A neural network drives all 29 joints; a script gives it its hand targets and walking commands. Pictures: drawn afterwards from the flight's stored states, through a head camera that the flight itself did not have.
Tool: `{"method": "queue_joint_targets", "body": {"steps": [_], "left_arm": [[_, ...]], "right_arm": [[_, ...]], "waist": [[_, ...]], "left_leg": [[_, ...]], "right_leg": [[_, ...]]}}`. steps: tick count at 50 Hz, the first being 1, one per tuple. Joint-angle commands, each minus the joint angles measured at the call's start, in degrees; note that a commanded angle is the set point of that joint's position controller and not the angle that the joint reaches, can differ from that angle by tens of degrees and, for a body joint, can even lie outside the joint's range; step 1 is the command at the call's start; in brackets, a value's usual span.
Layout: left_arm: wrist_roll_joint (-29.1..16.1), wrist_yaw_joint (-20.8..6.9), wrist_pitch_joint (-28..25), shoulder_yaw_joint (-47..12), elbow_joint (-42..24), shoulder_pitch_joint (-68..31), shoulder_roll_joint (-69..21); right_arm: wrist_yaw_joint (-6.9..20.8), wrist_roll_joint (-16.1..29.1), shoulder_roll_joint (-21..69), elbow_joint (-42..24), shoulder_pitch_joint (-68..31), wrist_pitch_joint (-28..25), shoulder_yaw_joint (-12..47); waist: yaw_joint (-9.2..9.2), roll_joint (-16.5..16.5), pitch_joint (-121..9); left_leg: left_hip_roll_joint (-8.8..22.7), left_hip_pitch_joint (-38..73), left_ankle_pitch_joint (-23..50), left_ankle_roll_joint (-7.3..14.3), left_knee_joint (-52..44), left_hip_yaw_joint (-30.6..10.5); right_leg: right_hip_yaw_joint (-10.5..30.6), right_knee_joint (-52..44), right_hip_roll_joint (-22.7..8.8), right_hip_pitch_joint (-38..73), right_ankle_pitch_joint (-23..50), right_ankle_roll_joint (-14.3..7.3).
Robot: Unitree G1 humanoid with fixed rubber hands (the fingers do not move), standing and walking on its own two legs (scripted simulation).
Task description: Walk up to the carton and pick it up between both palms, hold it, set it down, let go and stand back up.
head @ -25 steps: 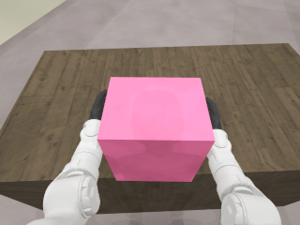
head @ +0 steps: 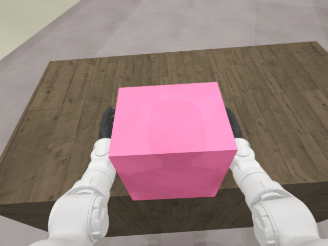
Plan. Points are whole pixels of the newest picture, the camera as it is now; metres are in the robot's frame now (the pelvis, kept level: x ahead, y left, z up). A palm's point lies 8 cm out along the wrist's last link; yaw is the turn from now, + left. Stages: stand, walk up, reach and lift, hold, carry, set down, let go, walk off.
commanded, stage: set down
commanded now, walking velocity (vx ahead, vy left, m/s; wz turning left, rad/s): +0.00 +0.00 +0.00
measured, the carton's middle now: (171, 146) +0.37 +0.00 +0.02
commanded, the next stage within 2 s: none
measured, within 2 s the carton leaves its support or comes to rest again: neither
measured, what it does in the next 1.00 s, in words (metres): stands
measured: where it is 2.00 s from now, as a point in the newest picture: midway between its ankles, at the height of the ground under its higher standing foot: outside the picture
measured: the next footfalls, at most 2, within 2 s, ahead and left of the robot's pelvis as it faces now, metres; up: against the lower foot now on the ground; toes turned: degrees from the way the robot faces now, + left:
none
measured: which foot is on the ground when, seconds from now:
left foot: down 0.00-1.00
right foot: down 0.00-1.00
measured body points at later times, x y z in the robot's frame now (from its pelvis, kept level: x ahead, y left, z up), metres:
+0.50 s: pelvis -0.01 +0.00 +0.00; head +0.00 +0.00 +0.45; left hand +0.41 +0.20 +0.08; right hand +0.40 -0.19 +0.07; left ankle -0.02 +0.11 -0.74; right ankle +0.00 -0.14 -0.74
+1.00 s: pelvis -0.03 +0.00 +0.00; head +0.01 +0.00 +0.45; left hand +0.41 +0.19 +0.13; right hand +0.41 -0.20 +0.11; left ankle -0.02 +0.11 -0.74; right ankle +0.00 -0.14 -0.74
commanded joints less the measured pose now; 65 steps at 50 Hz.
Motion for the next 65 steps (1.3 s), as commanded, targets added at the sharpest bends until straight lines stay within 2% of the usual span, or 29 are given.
{"method": "queue_joint_targets", "body": {"steps": [1,2,3,8,14,15,16,19,21,22,26,27,34,37,38,39,41,42,46,50,51,52,57,58,59,60,61,63,65], "left_arm": [[-4.2,0.6,-3.7,-8.0,-13.0,-29.1,15.2],[-3.8,0.4,-3.2,-8.2,-7.6,-27.8,13.7],[-4.3,0.6,-3.5,-8.0,-13.0,-30.0,15.4],[-6.1,0.6,-1.2,-8.8,-12.3,-31.6,16.8],[-8.1,0.8,2.3,-9.8,-22.1,-35.9,19.0],[-8.0,0.5,3.4,-9.7,-17.0,-32.4,17.8],[-7.4,0.4,4.1,-8.6,-21.6,-34.0,18.9],[-8.0,-0.3,7.0,-10.2,-18.0,-33.1,18.9],[-9.0,-0.3,8.6,-10.0,-22.9,-35.4,20.3],[-9.1,-0.5,9.5,-10.5,-16.8,-34.0,19.7],[-10.1,0.1,12.6,-10.0,-27.9,-39.9,22.9],[-10.6,0.2,13.9,-10.8,-24.0,-37.8,21.8],[-9.3,0.4,22.0,-9.8,-37.3,-38.6,22.0],[-9.4,0.3,27.4,-10.2,-36.0,-36.2,21.2],[-8.6,0.0,28.5,-8.6,-36.2,-35.3,21.8],[-8.6,0.1,29.6,-9.1,-39.6,-36.1,21.9],[-8.8,0.8,33.0,-6.9,-47.5,-33.5,23.5],[-8.4,0.5,34.4,-6.6,-44.4,-33.5,23.0],[-6.9,-0.2,37.6,-2.2,-49.1,-29.5,25.8],[-5.0,-0.2,40.6,0.4,-60.7,-23.1,25.2],[-6.6,-0.2,41.3,-1.0,-56.2,-28.8,25.9],[-5.2,-0.2,42.0,-0.5,-53.6,-23.7,24.8],[-4.2,-0.6,43.8,0.1,-60.3,-19.7,23.8],[-6.1,-0.2,44.4,-1.2,-61.1,-33.1,26.4],[-4.4,0.1,44.1,-0.3,-61.9,-17.3,23.1],[-6.1,0.0,44.6,-1.4,-62.4,-29.3,25.7],[-5.2,-0.1,44.5,-0.7,-62.4,-17.4,23.7],[-6.2,0.1,45.3,-1.4,-62.6,-26.1,24.8],[-5.1,-0.2,45.7,-1.2,-63.4,-19.0,23.5]], "right_arm": [[1.4,10.0,-14.8,-8.0,-31.9,-2.1,4.0],[1.3,9.2,-13.5,-5.4,-31.8,-1.9,3.1],[1.4,10.0,-14.9,-9.9,-32.2,-2.3,3.4],[1.9,11.5,-16.4,-9.2,-33.9,-0.1,3.9],[2.3,13.5,-19.9,-16.5,-38.1,1.8,3.0],[2.6,14.0,-18.5,-12.9,-35.5,2.7,4.6],[2.4,14.0,-19.0,-16.6,-36.6,3.0,4.3],[2.7,15.3,-19.1,-13.6,-37.1,5.2,5.1],[2.7,16.4,-20.1,-16.5,-38.8,6.6,5.6],[3.1,16.9,-19.1,-11.9,-37.6,7.8,6.6],[3.1,17.1,-21.9,-19.5,-42.5,9.7,4.2],[3.0,17.1,-21.0,-16.1,-41.1,10.6,4.1],[2.7,17.5,-24.9,-22.1,-42.3,14.0,1.3],[2.3,17.1,-25.6,-23.3,-43.1,16.9,0.2],[2.2,17.0,-24.4,-24.1,-41.6,18.0,0.8],[2.1,16.2,-25.3,-25.1,-40.9,18.6,-0.9],[2.0,17.2,-27.1,-32.2,-40.1,20.0,-1.6],[1.9,16.8,-27.0,-28.9,-39.8,20.9,-1.9],[1.1,16.2,-26.2,-37.2,-36.1,22.9,-0.7],[1.4,17.6,-26.7,-41.3,-25.5,23.8,-0.2],[1.4,16.9,-27.0,-39.2,-33.6,25.5,-2.1],[1.8,16.5,-26.0,-36.6,-27.9,26.4,-0.4],[1.9,16.0,-27.3,-43.5,-24.9,26.5,-0.8],[2.0,15.2,-30.1,-46.5,-36.6,27.8,-4.6],[2.5,16.2,-27.1,-44.5,-21.2,27.1,-1.5],[2.4,15.3,-29.7,-47.8,-33.4,27.8,-4.8],[2.7,15.9,-27.5,-46.0,-21.4,27.5,-2.3],[2.7,14.8,-29.8,-50.0,-30.3,27.6,-4.6],[3.0,15.3,-27.8,-48.0,-22.4,27.8,-2.6]], "waist": [[2.37,-0.2,-38.3],[2.18,-1.5,-33.8],[2.42,-0.4,-38.8],[2.31,-2.0,-35.1],[1.91,0.2,-41.2],[2.23,-1.8,-35.8],[3.01,-1.5,-39.4],[2.29,-2.2,-33.0],[2.94,-1.6,-36.3],[3.28,-2.3,-29.3],[3.41,-0.9,-36.1],[2.45,-1.6,-32.8],[2.36,2.5,-36.6],[1.43,0.0,-32.1],[2.77,-0.4,-30.0],[1.37,0.6,-32.4],[2.70,-0.7,-36.9],[2.58,-0.9,-32.3],[4.02,-5.4,-33.8],[3.90,-1.9,-37.0],[2.99,-2.7,-35.4],[3.01,-2.3,-30.9],[3.21,-2.3,-33.9],[1.86,0.2,-37.6],[2.94,-0.5,-34.3],[1.93,0.1,-37.4],[2.74,-0.5,-34.2],[2.09,-0.3,-36.6],[2.90,0.1,-34.2]], "left_leg": [[0.0,13.5,31.8,-5.4,7.8,2.4],[0.1,11.2,28.4,-5.1,7.4,2.4],[-0.2,12.7,29.5,-5.0,7.7,2.6],[-0.2,11.7,26.8,-4.8,7.1,2.3],[-0.4,15.5,31.1,-5.7,7.6,2.1],[-0.1,14.2,30.4,-5.0,8.0,1.2],[-0.4,15.6,31.9,-5.0,7.6,1.8],[-0.5,14.0,27.7,-4.4,6.5,1.4],[-0.8,15.3,28.7,-4.2,6.4,1.6],[-0.6,13.1,25.6,-4.0,5.8,1.4],[-0.6,16.5,24.3,-4.3,4.5,1.6],[-0.6,15.8,23.9,-4.3,4.9,1.3],[-0.2,22.5,33.5,-6.3,5.2,0.8],[-0.5,21.7,29.9,-5.8,3.7,0.8],[-0.5,20.7,28.0,-5.1,2.7,1.1],[-0.7,22.3,27.9,-5.5,2.5,1.2],[-0.9,24.1,32.7,-5.7,2.5,1.9],[-0.9,22.5,31.1,-5.6,2.3,1.6],[-2.1,20.7,29.8,-4.1,0.6,2.8],[-2.2,25.6,33.5,-4.8,0.8,2.5],[-2.3,20.9,29.0,-4.6,0.5,2.9],[-2.0,21.4,26.3,-4.1,-0.5,2.3],[-2.3,22.7,26.1,-4.0,-1.4,2.4],[-2.4,19.5,22.0,-4.1,-1.1,2.5],[-2.2,22.2,24.6,-3.9,-1.7,1.8],[-2.4,19.7,22.0,-4.0,-1.3,2.4],[-2.4,21.4,23.5,-3.9,-1.6,1.8],[-2.2,19.2,21.3,-3.9,-1.5,2.0],[-2.0,21.3,21.6,-3.8,-1.7,1.8]], "right_leg": [[-2.3,7.0,4.9,6.2,18.7,-1.8],[-2.3,6.6,4.9,4.2,15.1,-1.8],[-2.4,7.1,4.8,5.8,17.4,-1.8],[-2.3,7.2,4.8,4.5,14.6,-1.4],[-2.6,7.4,5.5,5.4,18.0,-1.4],[-2.2,7.0,5.2,5.0,16.7,-1.1],[-2.1,7.1,5.2,7.7,19.2,-1.1],[-2.0,6.3,5.0,7.1,15.6,-1.1],[-1.8,6.2,5.1,8.1,16.3,-1.2],[-1.5,5.8,4.7,6.7,13.3,-1.1],[-2.1,5.1,5.1,8.0,12.1,-1.1],[-2.0,4.7,5.1,6.4,11.4,-0.8],[-2.8,3.5,5.9,8.4,17.5,-1.2],[-2.9,2.2,5.8,8.2,15.3,-0.8],[-2.5,2.0,5.6,9.2,14.1,-1.0],[-2.8,1.9,5.7,9.5,14.6,-0.8],[-2.6,2.3,6.1,12.5,19.6,-0.3],[-2.4,1.8,6.0,11.0,18.2,-0.3],[-1.7,3.0,5.7,17.9,23.2,0.9],[-1.4,3.2,5.9,21.8,27.7,0.5],[-1.5,3.4,5.7,18.6,22.9,0.7],[-1.4,2.7,5.6,18.5,20.3,0.2],[-1.5,2.9,5.6,21.7,20.1,-0.1],[-1.5,3.7,5.3,19.5,16.2,-0.5],[-1.5,3.4,5.6,22.1,18.8,-0.7],[-1.6,3.9,5.3,19.6,15.8,-0.6],[-1.5,3.5,5.3,21.7,17.8,-0.8],[-1.7,4.3,5.4,20.5,15.4,-0.7],[-1.4,3.7,5.2,21.2,15.6,-1.0]]}}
